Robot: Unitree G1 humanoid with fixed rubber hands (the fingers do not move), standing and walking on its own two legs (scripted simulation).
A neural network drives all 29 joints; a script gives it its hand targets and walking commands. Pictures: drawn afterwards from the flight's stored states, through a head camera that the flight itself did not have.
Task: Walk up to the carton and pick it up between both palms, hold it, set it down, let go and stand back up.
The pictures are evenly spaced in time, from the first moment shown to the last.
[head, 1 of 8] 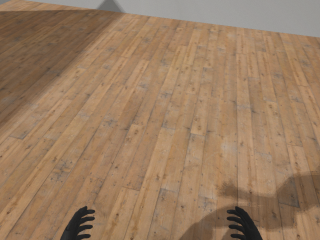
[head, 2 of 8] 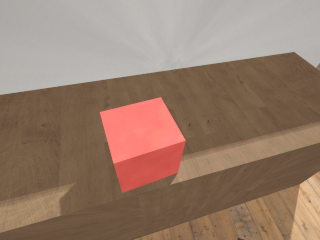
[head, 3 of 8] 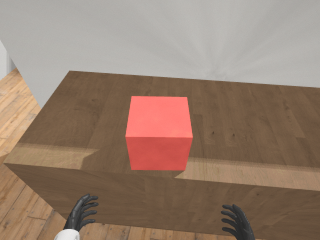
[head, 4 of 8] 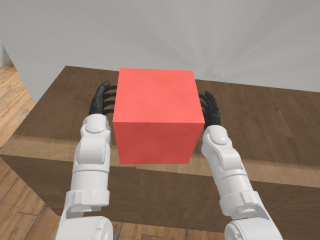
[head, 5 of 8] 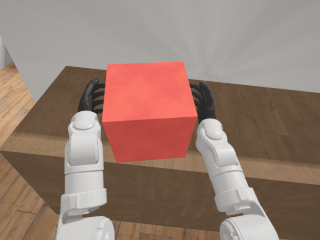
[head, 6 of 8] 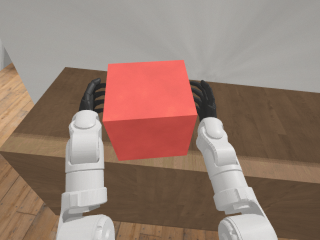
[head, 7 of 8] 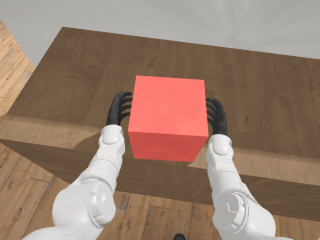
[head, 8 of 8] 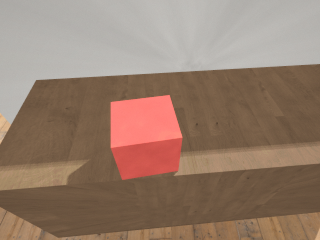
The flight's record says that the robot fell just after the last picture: no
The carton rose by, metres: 0.18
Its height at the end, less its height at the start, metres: +0.00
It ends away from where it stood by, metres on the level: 0.02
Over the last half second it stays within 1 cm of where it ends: yes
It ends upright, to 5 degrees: yes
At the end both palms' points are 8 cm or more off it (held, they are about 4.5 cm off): yes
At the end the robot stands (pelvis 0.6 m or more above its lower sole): yes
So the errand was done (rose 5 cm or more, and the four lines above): yes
